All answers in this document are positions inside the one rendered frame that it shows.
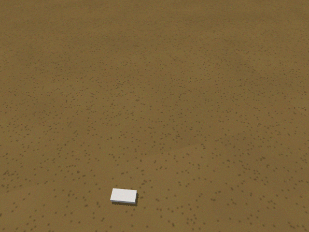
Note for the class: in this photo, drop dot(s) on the small box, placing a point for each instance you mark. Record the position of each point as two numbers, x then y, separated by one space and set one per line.
123 195

